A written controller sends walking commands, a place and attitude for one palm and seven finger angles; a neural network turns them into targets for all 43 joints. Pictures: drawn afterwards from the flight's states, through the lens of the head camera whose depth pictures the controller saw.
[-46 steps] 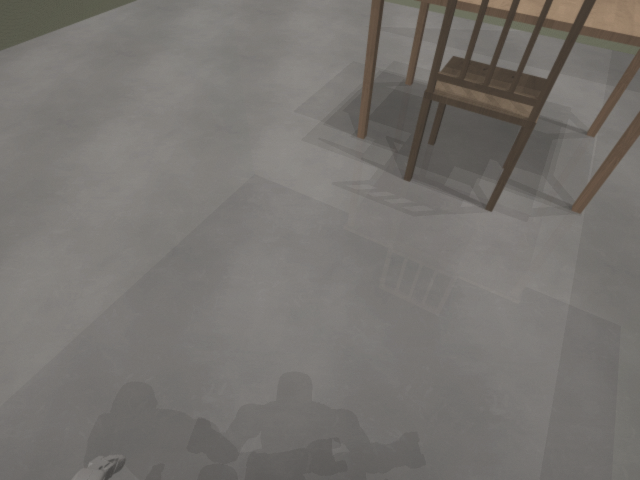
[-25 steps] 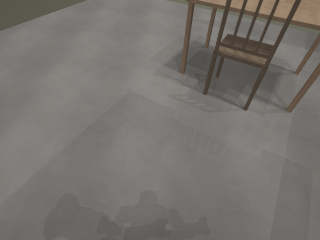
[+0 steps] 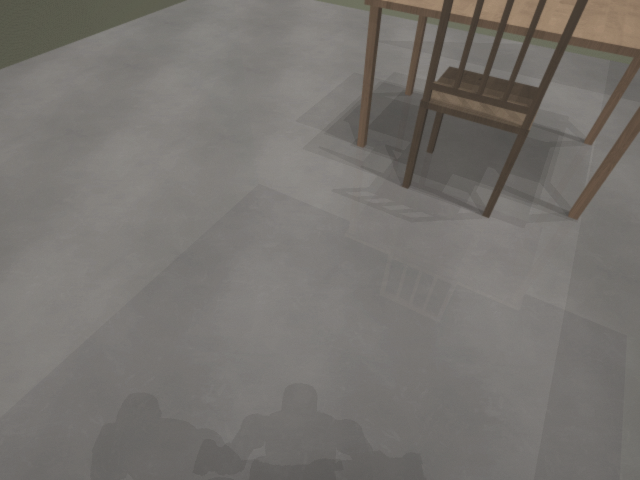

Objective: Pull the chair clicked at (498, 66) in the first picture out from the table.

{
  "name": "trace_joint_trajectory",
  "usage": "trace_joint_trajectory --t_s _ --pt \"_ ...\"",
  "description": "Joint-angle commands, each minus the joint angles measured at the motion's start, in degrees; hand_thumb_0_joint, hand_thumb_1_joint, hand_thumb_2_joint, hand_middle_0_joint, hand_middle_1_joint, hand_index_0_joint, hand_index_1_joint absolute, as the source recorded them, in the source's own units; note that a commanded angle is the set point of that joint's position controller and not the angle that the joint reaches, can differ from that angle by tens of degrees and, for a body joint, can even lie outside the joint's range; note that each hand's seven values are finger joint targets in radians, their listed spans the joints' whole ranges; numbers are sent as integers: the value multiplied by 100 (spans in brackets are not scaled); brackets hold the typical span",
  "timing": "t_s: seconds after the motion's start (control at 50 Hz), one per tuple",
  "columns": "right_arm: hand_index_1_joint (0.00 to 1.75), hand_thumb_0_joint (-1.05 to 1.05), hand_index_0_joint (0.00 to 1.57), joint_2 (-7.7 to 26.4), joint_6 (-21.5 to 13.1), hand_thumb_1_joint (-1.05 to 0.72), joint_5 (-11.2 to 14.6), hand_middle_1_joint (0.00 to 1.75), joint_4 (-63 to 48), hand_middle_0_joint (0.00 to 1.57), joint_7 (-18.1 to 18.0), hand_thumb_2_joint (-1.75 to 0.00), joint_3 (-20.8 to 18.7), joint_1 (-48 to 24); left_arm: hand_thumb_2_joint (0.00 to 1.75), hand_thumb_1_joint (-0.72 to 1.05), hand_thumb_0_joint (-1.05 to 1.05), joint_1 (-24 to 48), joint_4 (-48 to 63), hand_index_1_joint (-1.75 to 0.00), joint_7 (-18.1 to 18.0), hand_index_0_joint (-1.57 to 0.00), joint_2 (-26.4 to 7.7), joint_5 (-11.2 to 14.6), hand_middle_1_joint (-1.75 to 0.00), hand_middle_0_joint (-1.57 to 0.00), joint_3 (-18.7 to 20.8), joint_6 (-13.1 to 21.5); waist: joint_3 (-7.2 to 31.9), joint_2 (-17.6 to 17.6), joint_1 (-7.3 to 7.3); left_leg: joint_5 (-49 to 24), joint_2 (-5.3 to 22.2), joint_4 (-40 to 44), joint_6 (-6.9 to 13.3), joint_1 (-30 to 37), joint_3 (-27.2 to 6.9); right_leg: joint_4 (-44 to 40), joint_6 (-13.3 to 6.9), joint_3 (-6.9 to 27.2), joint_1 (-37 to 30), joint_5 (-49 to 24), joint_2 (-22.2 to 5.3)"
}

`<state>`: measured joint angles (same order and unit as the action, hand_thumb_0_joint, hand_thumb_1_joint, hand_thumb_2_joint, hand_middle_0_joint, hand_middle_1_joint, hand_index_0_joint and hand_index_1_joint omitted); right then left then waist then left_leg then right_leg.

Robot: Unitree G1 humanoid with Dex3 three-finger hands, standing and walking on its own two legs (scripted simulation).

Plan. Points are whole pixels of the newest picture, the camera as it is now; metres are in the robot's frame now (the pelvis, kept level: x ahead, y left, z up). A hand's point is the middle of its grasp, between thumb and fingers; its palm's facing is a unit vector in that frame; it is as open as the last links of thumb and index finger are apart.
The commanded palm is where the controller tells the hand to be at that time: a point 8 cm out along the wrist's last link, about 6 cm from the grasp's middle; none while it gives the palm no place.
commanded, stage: stand and wait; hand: left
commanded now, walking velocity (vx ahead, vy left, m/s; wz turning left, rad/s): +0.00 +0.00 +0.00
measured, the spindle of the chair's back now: (496, 44) +1.49 -0.54 -0.05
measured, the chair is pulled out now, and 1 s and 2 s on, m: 0.00 0.00 0.00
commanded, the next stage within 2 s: look at it before walking up in 0.12 s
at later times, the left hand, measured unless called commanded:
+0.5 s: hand out of the picture +0.07 +0.25 -0.16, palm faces -0.02 -0.94 -0.33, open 7.4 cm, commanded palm none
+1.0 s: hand out of the picture +0.05 +0.23 -0.17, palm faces -0.05 -0.95 -0.29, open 7.4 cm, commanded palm none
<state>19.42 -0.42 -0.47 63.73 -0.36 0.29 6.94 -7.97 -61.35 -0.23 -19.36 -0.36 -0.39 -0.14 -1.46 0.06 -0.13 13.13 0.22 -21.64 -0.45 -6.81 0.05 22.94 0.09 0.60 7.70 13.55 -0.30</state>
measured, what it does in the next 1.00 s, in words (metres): stands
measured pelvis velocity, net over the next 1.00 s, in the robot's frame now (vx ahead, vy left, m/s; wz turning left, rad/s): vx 0.01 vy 0.00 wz -0.06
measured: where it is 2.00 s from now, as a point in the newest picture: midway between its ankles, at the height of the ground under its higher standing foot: (342, 458)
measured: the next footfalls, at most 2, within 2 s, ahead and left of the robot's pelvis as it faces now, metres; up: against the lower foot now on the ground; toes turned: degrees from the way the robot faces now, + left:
left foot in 1.54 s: +0.34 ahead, +0.09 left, +0.00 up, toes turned -12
right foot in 1.98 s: +0.40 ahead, -0.23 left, +0.00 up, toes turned -39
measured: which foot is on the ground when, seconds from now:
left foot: down 0.00-1.00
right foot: down 0.00-1.00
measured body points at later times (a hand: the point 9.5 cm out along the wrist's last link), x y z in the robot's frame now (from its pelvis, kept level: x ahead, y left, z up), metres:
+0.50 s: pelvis -0.01 +0.00 +0.00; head +0.00 +0.00 +0.45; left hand +0.07 +0.29 -0.13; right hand +0.07 -0.30 -0.13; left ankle -0.01 +0.12 -0.74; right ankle -0.01 -0.12 -0.74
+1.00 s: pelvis +0.01 +0.00 -0.01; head +0.00 +0.00 +0.44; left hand +0.06 +0.28 -0.15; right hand +0.06 -0.28 -0.14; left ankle -0.01 +0.12 -0.74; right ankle -0.01 -0.12 -0.74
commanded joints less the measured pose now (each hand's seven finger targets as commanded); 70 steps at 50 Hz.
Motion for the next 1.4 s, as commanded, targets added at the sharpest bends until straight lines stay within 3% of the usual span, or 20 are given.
trace_joint_trajectory --t_s 0.0,0.8,0.84,0.88,0.92,0.98,1.02,1.04,1.06,1.08,1.1,1.12,1.14,1.16,1.18,1.2,1.22,1.26,1.34,1.38 --pt "30 0 20 1163 -156 -90 0 30 -390 20 -54 -90 -216 -334 90 90 0 274 355 -30 -54 -20 -1194 -17 -30 -20 239 161 236 -111 33 -846 628 348 207 -112 -547 -400 -194 616 7 -862 -665" --pt "30 0 20 1187 -166 -90 14 30 -329 20 -54 -90 -227 -339 90 90 0 179 260 -30 -46 -20 -1175 -23 -30 -20 222 176 263 4 36 -1044 688 454 195 82 -583 -512 -161 572 -1 -994 -664" --pt "30 0 20 556 -85 -90 -33 30 -200 20 -41 -90 -90 11 90 90 0 -172 112 -30 -59 -20 -549 -19 -30 -20 97 62 351 -43 24 -474 675 301 86 184 -363 -449 -104 617 100 -413 -586" --pt "30 0 20 544 -18 -90 -65 30 -222 20 -34 -90 -127 232 90 90 0 -324 161 -30 -7 -20 -509 -61 -30 -20 127 -45 -48 -31 13 805 689 266 110 -86 -307 -345 -158 726 566 850 -424" --pt "30 0 20 668 -1 -90 -82 30 -353 20 -32 -90 -218 322 90 90 0 -421 329 -30 72 -20 -518 -89 -30 -20 203 -89 -488 100 10 1825 825 395 226 -400 -448 -96 -224 794 1051 1539 -223" --pt "30 0 20 863 -42 -90 -72 30 -545 20 -47 -90 -375 566 90 90 0 -653 587 -30 153 -20 -337 -104 -30 -20 288 -41 -627 530 -8 2428 1362 560 575 -322 -996 925 -230 471 1644 1512 142" --pt "30 0 20 898 -115 -90 -56 30 -627 20 -57 -90 -462 645 90 90 0 -710 706 -30 198 -20 -75 -106 -30 -20 324 14 -532 940 0 1872 1840 612 833 -135 -1123 1720 -146 -108 1797 1142 166" --pt "30 0 20 823 -149 -90 -64 30 -642 20 -58 -90 -467 725 90 90 0 -651 769 -30 218 -20 -16 -112 -30 -20 345 46 -489 913 -30 1292 1887 443 877 -122 -967 1748 -120 -192 1727 1241 65" --pt "30 0 20 769 -163 -90 -64 30 -671 20 -57 -90 -469 655 90 90 0 -799 767 -30 235 -20 29 -104 -30 -20 366 71 -443 804 74 867 1865 115 821 -291 -680 1597 -127 -269 1440 1197 10" --pt "30 0 20 658 -168 -90 -76 30 -709 20 -62 -90 -445 561 90 90 0 -1144 662 -30 235 -20 101 -117 -30 -20 400 104 -387 611 262 527 1622 -563 627 -726 -263 1067 -191 -324 716 893 44" --pt "30 0 20 435 -179 -90 -56 30 -819 20 -50 -90 -407 390 90 90 0 -1820 472 -30 203 -20 -114 -132 -30 -20 466 175 -168 -194 557 368 1086 -2055 269 -1575 379 158 -453 602 -350 679 -343" --pt "30 0 20 -18 -246 -90 -19 30 -1185 20 0 -90 -301 -28 90 90 0 -2663 234 -30 89 -20 -779 -134 -30 -20 626 273 -159 -2300 834 1801 178 -3980 -122 -3467 1073 -821 -1122 3246 -1398 -157 -1826" --pt "30 0 20 200 -306 -90 -56 30 -1369 20 -14 -90 -313 -550 90 90 0 -3014 155 -30 -16 -20 -681 -30 -30 -20 574 319 -293 -1638 993 1967 328 -4432 -67 -3761 183 -938 -1432 3795 -1233 -1161 -1997" --pt "30 0 20 76 -334 -90 -42 30 -1404 20 -15 -90 -325 -766 90 90 0 -2861 160 -30 -62 -20 -533 -59 -30 -20 547 321 -494 -790 851 1746 475 -4788 -100 -4030 92 -774 -1697 3656 -1230 -1654 -2048" --pt "30 0 20 -35 -333 -90 -60 30 -1362 20 -7 -90 -328 -608 90 90 0 -2574 244 -30 -76 -20 -382 -84 -30 -20 508 325 -512 -387 617 1390 646 -4743 -133 -4042 -3 -636 -1660 3090 -1194 -1628 -1906" --pt "30 0 20 -86 -317 -90 -75 30 -1282 20 22 -90 -332 -456 90 90 0 -2328 308 -30 -86 -20 -240 -107 -30 -20 485 344 -359 -297 443 1149 721 -4556 -191 -3838 47 -613 -1536 2623 -1067 -1598 -1708" --pt "30 0 20 -160 -275 -90 -81 30 -1247 20 44 -90 -350 -406 90 90 0 -2234 348 -30 -79 -20 -119 -105 -30 -20 458 369 -323 -242 364 916 691 -4378 -247 -3589 141 -680 -1412 2300 -781 -1679 -1523" --pt "30 0 20 -297 -198 -90 -52 30 -1214 20 91 -90 -387 -222 90 90 0 -2006 367 -30 -78 -20 -75 -116 -30 -20 462 409 -361 -526 173 522 667 -4043 -306 -3272 238 -878 -1295 1882 -335 -1446 -1324" --pt "30 0 20 -437 -198 -90 -26 30 -1405 20 170 -90 -405 -424 90 90 0 -1984 296 -30 -86 -20 -23 -118 -30 -20 479 432 -371 -681 173 -90 560 -3109 -299 -3001 342 -983 -1089 1545 -155 -1341 -1045" --pt "30 0 20 -495 -247 -90 -8 30 -1487 20 187 -90 -404 -533 90 90 0 -1867 311 -30 -92 -20 -53 -135 -30 -20 510 411 -422 -818 178 -173 504 -2467 -222 -2410 329 -913 -988 1452 188 -1281 -1017"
